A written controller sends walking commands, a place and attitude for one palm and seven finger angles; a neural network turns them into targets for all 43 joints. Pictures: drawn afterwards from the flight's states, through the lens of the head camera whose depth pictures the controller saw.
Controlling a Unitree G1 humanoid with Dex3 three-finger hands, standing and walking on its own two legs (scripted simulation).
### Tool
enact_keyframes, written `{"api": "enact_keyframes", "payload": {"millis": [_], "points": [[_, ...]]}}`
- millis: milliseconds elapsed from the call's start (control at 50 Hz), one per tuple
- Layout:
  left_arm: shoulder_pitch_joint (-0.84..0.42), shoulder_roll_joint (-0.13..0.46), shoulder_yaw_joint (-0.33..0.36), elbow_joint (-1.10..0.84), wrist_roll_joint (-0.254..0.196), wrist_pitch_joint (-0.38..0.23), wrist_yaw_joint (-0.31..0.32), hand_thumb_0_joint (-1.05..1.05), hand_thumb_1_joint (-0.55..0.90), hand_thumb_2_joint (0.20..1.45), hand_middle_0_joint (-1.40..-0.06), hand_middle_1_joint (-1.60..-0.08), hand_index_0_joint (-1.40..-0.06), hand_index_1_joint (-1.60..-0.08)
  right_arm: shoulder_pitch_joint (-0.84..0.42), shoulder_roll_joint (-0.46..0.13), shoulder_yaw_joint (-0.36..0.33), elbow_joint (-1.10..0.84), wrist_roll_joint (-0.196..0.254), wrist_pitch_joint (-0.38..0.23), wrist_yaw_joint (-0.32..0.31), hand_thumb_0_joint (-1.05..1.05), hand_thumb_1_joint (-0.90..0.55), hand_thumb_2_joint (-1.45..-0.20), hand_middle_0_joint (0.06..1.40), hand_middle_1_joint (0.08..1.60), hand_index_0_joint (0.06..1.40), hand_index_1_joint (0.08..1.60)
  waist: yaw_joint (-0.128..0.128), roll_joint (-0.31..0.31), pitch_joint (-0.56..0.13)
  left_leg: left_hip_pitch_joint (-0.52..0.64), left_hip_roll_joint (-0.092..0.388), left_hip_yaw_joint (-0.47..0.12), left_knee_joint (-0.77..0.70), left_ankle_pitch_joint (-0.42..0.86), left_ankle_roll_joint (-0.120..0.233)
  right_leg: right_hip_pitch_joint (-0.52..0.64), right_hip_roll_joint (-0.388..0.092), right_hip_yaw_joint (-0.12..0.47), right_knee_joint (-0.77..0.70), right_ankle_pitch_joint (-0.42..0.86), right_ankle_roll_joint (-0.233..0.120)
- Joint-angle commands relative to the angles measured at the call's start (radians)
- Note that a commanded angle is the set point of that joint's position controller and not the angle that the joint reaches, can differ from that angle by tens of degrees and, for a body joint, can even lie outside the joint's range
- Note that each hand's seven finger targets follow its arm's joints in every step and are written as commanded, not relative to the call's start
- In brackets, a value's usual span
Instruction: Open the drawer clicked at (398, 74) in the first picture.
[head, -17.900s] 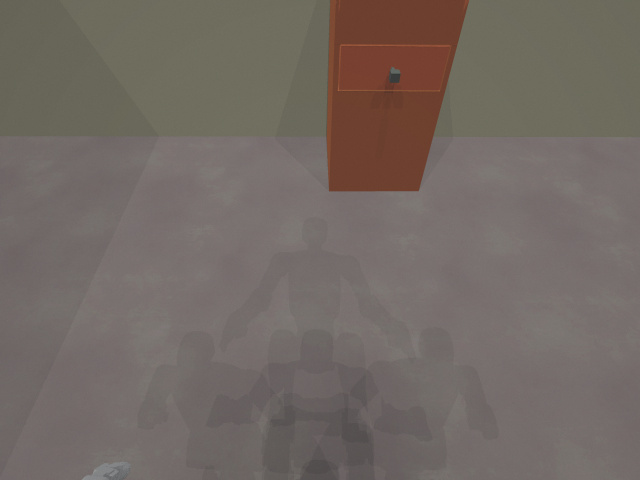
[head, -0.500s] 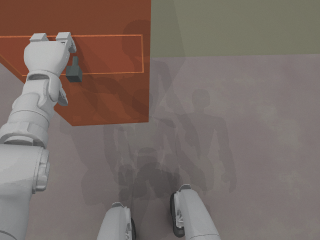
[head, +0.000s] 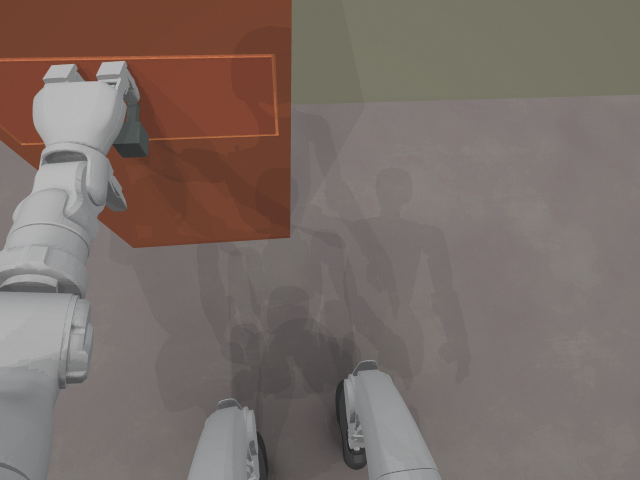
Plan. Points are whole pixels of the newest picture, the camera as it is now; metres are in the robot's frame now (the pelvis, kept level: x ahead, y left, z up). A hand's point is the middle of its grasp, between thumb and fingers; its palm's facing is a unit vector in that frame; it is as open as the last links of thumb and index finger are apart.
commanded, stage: lower the fingers behind the handle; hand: left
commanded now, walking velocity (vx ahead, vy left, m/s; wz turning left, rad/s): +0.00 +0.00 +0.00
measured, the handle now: (132, 128) +0.59 +0.19 -0.05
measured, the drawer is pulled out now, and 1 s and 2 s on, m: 0.00 0.00 0.00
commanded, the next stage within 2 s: lift the fingers back up to retry in 1.24 s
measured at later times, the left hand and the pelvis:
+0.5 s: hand (113, 146) +0.55 +0.20 -0.04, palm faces -0.03 -0.01 -1.00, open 13.7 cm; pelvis -0.02 +0.00 -0.03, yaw +0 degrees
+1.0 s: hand (116, 148) +0.55 +0.20 -0.04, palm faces -0.01 +0.03 -1.00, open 13.7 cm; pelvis -0.06 -0.01 -0.08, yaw +1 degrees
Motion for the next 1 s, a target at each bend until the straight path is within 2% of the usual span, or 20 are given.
{"api": "enact_keyframes", "payload": {"millis": [0, 20, 60, 100, 140, 260, 360, 420, 440, 480, 520, 580, 640, 700, 740, 780, 840, 900, 940, 980], "points": [[-0.467, 0.291, 0.05, -0.203, 0.004, 0.043, 0.056, 0.0, -0.5, 0.3, -0.3, -1.2, -0.3, -1.2, 0.211, -0.183, -0.064, -0.015, 0.003, -0.003, -0.012, 0.0, -0.9, -0.9, 0.2, 0.3, 0.2, 0.3, -0.016, 0.116, -0.664, 0.261, -0.059, -0.028, -0.115, 0.469, 0.03, 0.476, 0.069, 0.0, -0.061, 0.313, -0.044], [-0.49, 0.25, 0.019, -0.208, -0.002, 0.049, 0.046, 0.0, -0.5, 0.3, -0.3, -1.2, -0.3, -1.2, 0.214, -0.177, -0.068, -0.012, 0.005, -0.006, -0.011, 0.0, -0.9, -0.9, 0.2, 0.3, 0.2, 0.3, -0.034, 0.135, -0.667, 0.281, -0.057, -0.032, -0.112, 0.478, 0.029, 0.457, 0.07, -0.003, -0.064, 0.313, -0.043], [-0.49, 0.258, 0.024, -0.217, -0.009, 0.052, 0.024, 0.0, -0.5, 0.3, -0.3, -1.2, -0.3, -1.2, 0.219, -0.18, -0.07, -0.007, 0.007, -0.009, -0.015, 0.0, -0.9, -0.9, 0.2, 0.3, 0.2, 0.3, -0.037, 0.121, -0.676, 0.292, -0.055, -0.038, -0.108, 0.481, 0.029, 0.454, 0.071, -0.005, -0.064, 0.313, -0.041], [-0.508, 0.215, -0.013, -0.213, -0.013, 0.047, 0.0, 0.0, -0.5, 0.3, -0.3, -1.2, -0.3, -1.2, 0.223, -0.174, -0.07, -0.002, 0.01, -0.012, -0.018, 0.0, -0.9, -0.9, 0.2, 0.3, 0.2, 0.3, -0.049, 0.139, -0.66, 0.31, -0.053, -0.05, -0.106, 0.473, 0.025, 0.404, 0.07, -0.012, -0.062, 0.28, -0.042], [-0.517, 0.237, 0.0, -0.194, -0.014, 0.041, -0.012, 0.0, -0.5, 0.3, -0.3, -1.2, -0.3, -1.2, 0.226, -0.176, -0.064, 0.007, 0.008, -0.017, -0.023, 0.0, -0.9, -0.9, 0.2, 0.3, 0.2, 0.3, -0.058, 0.117, -0.624, 0.277, -0.051, -0.049, -0.097, 0.442, 0.031, 0.385, 0.071, -0.014, -0.059, 0.255, -0.042], [-0.483, 0.293, 0.037, -0.17, 0.001, 0.021, -0.009, 0.0, -0.5, 0.3, -0.3, -1.2, -0.3, -1.2, 0.211, -0.176, -0.046, -0.015, 0.003, -0.02, -0.024, 0.0, -0.9, -0.9, 0.2, 0.3, 0.2, 0.3, -0.037, 0.12, -0.595, 0.172, -0.055, -0.035, -0.061, 0.405, 0.036, 0.371, 0.069, -0.009, -0.017, 0.235, -0.046], [-0.494, 0.275, 0.018, -0.131, 0.011, 0.05, 0.009, 0.0, -0.5, 0.3, -0.3, -1.2, -0.3, -1.2, 0.213, -0.18, -0.045, -0.022, 0.007, -0.016, -0.017, 0.0, -0.9, -0.9, 0.2, 0.3, 0.2, 0.3, -0.054, 0.105, -0.566, 0.117, -0.054, -0.035, -0.043, 0.363, 0.036, 0.337, 0.071, -0.014, 0.001, 0.202, -0.046], [-0.509, 0.269, 0.008, -0.142, 0.014, 0.071, 0.008, 0.0, -0.5, 0.3, -0.3, -1.2, -0.3, -1.2, 0.216, -0.182, -0.046, -0.022, 0.009, -0.016, -0.011, 0.0, -0.9, -0.9, 0.2, 0.3, 0.2, 0.3, -0.046, 0.152, -0.617, 0.144, -0.055, -0.041, -0.037, 0.372, 0.03, 0.321, 0.071, -0.019, 0.017, 0.197, -0.048], [-0.515, 0.255, -0.002, -0.137, 0.015, 0.079, 0.005, 0.0, -0.5, 0.3, -0.3, -1.2, -0.3, -1.2, 0.218, -0.179, -0.046, -0.023, 0.01, -0.015, -0.01, 0.0, -0.9, -0.9, 0.2, 0.3, 0.2, 0.3, -0.053, 0.13, -0.62, 0.136, -0.055, -0.042, -0.032, 0.368, 0.033, 0.326, 0.072, -0.019, 0.018, 0.197, -0.047], [-0.499, 0.266, 0.006, -0.105, 0.01, 0.095, -0.007, 0.0, -0.5, 0.3, -0.3, -1.2, -0.3, -1.2, 0.214, -0.184, -0.042, -0.022, 0.012, -0.012, -0.012, 0.0, -0.9, -0.9, 0.2, 0.3, 0.2, 0.3, -0.057, 0.086, -0.608, 0.098, -0.055, -0.041, -0.026, 0.342, 0.036, 0.336, 0.072, -0.016, 0.024, 0.188, -0.046], [-0.52, 0.229, -0.041, -0.08, 0.014, 0.112, -0.024, 0.0, -0.5, 0.3, -0.3, -1.2, -0.3, -1.2, 0.211, -0.181, -0.037, -0.024, 0.02, -0.012, -0.015, 0.0, -0.9, -0.9, 0.2, 0.3, 0.2, 0.3, -0.072, 0.114, -0.548, 0.068, -0.056, -0.038, -0.032, 0.278, 0.036, 0.29, 0.07, -0.018, 0.015, 0.126, -0.045], [-0.546, 0.259, -0.037, -0.041, 0.017, 0.125, -0.047, 0.0, -0.5, 0.3, -0.3, -1.2, -0.3, -1.2, 0.205, -0.186, -0.027, -0.027, 0.024, -0.015, -0.022, 0.0, -0.9, -0.9, 0.2, 0.3, 0.2, 0.3, -0.088, 0.073, -0.513, -0.001, -0.056, -0.034, -0.024, 0.205, 0.045, 0.278, 0.069, -0.013, 0.019, 0.07, -0.043], [-0.567, 0.276, -0.05, -0.013, 0.027, 0.13, -0.068, 0.0, -0.5, 0.3, -0.3, -1.2, -0.3, -1.2, 0.207, -0.19, -0.019, -0.034, 0.03, -0.022, -0.03, 0.0, -0.9, -0.9, 0.2, 0.3, 0.2, 0.3, -0.102, 0.078, -0.482, -0.061, -0.059, -0.027, -0.011, 0.139, 0.05, 0.248, 0.067, -0.01, 0.028, 0.019, -0.042], [-0.581, 0.268, -0.066, -0.011, 0.033, 0.121, -0.089, 0.0, -0.5, 0.3, -0.3, -1.2, -0.3, -1.2, 0.209, -0.187, -0.016, -0.044, 0.033, -0.031, -0.035, 0.0, -0.9, -0.9, 0.2, 0.3, 0.2, 0.3, -0.11, 0.099, -0.49, -0.086, -0.061, -0.024, 0.012, 0.121, 0.051, 0.219, 0.064, -0.008, 0.048, 0.003, -0.043], [-0.563, 0.282, -0.06, -0.004, 0.037, 0.118, -0.099, 0.0, -0.5, 0.3, -0.3, -1.2, -0.3, -1.2, 0.207, -0.19, -0.013, -0.051, 0.035, -0.034, -0.036, 0.0, -0.9, -0.9, 0.2, 0.3, 0.2, 0.3, -0.1, 0.097, -0.488, -0.118, -0.063, -0.021, 0.022, 0.091, 0.051, 0.213, 0.063, -0.006, 0.059, -0.025, -0.045], [-0.592, 0.259, -0.08, -0.002, 0.037, 0.118, -0.108, 0.0, -0.5, 0.3, -0.3, -1.2, -0.3, -1.2, 0.208, -0.186, -0.013, -0.052, 0.039, -0.041, -0.036, 0.0, -0.9, -0.9, 0.2, 0.3, 0.2, 0.3, -0.121, 0.086, -0.471, -0.138, -0.06, -0.023, 0.034, 0.069, 0.054, 0.179, 0.063, -0.008, 0.067, -0.043, -0.043], [-0.591, 0.29, -0.071, -0.023, 0.044, 0.118, -0.12, 0.0, -0.5, 0.3, -0.3, -1.2, -0.3, -1.2, 0.21, -0.192, -0.01, -0.065, 0.042, -0.044, -0.04, 0.0, -0.9, -0.9, 0.2, 0.3, 0.2, 0.3, -0.106, 0.114, -0.503, -0.157, -0.063, -0.021, 0.047, 0.048, 0.052, 0.176, 0.062, -0.005, 0.086, -0.064, -0.045], [-0.62, 0.307, -0.07, -0.035, 0.037, 0.127, -0.134, 0.0, -0.5, 0.3, -0.3, -1.2, -0.3, -1.2, 0.218, -0.193, -0.007, -0.068, 0.048, -0.049, -0.043, 0.0, -0.9, -0.9, 0.2, 0.3, 0.2, 0.3, -0.119, 0.101, -0.518, -0.177, -0.064, -0.021, 0.053, 0.021, 0.056, 0.186, 0.062, -0.001, 0.086, -0.081, -0.04], [-0.61, 0.333, -0.062, -0.032, 0.035, 0.135, -0.149, 0.0, -0.5, 0.3, -0.3, -1.2, -0.3, -1.2, 0.213, -0.195, -0.001, -0.073, 0.052, -0.049, -0.045, 0.0, -0.9, -0.9, 0.2, 0.3, 0.2, 0.3, -0.105, 0.115, -0.515, -0.195, -0.066, -0.019, 0.05, -0.005, 0.054, 0.193, 0.061, 0.001, 0.089, -0.105, -0.041], [-0.633, 0.327, -0.072, -0.028, 0.035, 0.141, -0.163, 0.0, -0.5, 0.3, -0.3, -1.2, -0.3, -1.2, 0.219, -0.194, 0.001, -0.071, 0.058, -0.051, -0.05, 0.0, -0.9, -0.9, 0.2, 0.3, 0.2, 0.3, -0.124, 0.078, -0.512, -0.199, -0.065, -0.026, 0.051, -0.018, 0.057, 0.181, 0.062, -0.001, 0.089, -0.116, -0.038]]}}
